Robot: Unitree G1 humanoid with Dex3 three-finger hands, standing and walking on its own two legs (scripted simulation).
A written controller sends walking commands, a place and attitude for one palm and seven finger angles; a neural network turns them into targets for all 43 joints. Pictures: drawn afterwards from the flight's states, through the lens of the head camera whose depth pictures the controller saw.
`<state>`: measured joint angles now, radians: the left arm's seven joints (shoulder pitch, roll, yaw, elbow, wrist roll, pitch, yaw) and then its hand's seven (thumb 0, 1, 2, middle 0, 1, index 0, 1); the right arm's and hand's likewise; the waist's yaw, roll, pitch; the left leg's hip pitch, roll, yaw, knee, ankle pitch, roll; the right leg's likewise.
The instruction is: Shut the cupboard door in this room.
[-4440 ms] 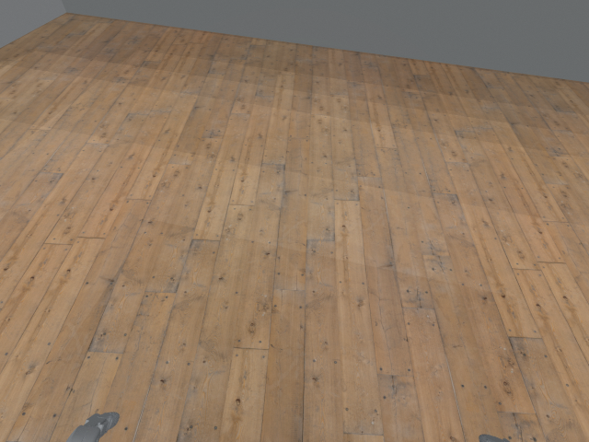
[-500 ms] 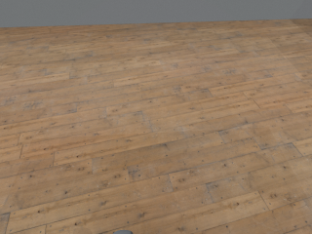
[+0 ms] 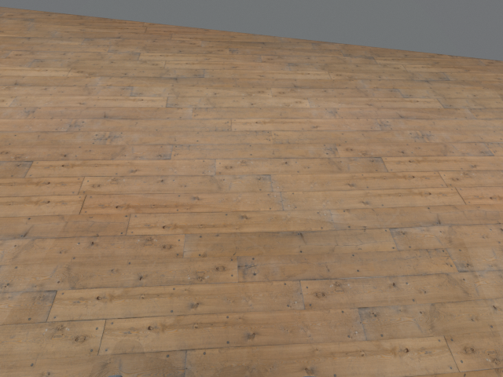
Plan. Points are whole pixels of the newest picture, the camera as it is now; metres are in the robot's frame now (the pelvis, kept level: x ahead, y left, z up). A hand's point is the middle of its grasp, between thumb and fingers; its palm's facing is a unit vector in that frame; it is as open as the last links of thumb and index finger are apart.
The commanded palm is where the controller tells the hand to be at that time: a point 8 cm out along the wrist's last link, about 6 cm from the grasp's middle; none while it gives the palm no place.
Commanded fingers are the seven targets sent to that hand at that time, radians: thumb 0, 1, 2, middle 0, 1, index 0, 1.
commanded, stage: turn or walk to find it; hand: left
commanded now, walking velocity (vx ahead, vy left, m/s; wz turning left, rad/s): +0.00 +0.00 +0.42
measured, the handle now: out of the picture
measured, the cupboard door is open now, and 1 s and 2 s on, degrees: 77 77 77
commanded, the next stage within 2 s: none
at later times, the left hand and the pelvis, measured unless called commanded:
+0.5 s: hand out of the picture -0.02 +0.17 -0.16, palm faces +0.26 -0.94 -0.24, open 7.4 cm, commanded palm none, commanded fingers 0.00 0.90 0.90 -0.20 -0.30 -0.20 -0.30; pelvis -0.04 -0.03 +0.00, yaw +14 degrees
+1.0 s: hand out of the picture -0.07 +0.22 -0.16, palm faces +0.43 -0.86 -0.27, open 7.4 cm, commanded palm none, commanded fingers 0.00 0.90 0.90 -0.20 -0.30 -0.20 -0.30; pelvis -0.07 -0.01 -0.01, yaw +25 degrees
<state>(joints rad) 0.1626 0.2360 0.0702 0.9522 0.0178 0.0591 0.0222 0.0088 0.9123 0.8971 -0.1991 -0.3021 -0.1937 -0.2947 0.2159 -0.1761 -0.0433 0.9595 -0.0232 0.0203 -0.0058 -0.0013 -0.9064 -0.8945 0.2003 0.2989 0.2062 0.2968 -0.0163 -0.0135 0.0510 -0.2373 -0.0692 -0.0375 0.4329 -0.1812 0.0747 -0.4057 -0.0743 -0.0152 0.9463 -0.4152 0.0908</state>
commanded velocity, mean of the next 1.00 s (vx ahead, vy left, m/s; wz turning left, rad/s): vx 0.00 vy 0.00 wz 0.42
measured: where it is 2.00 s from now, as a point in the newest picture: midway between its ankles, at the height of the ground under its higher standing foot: outside the picture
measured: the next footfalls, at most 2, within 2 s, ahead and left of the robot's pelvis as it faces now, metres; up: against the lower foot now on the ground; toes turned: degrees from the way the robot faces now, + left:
right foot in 0.18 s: +0.02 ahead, -0.15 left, +0.00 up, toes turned +2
left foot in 0.60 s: -0.06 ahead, +0.12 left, +0.00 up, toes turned +21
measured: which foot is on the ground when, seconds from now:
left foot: down 0.00-0.18, up 0.20-0.58, down 0.60-1.00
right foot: up 0.00-0.16, down 0.18-0.60, up 0.62-1.00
